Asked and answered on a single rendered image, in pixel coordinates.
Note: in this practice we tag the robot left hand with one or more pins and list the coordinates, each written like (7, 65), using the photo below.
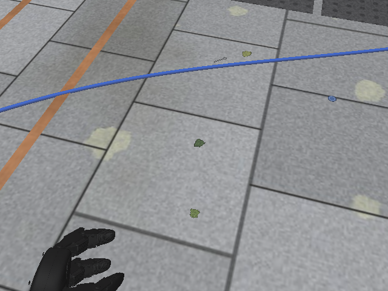
(58, 272)

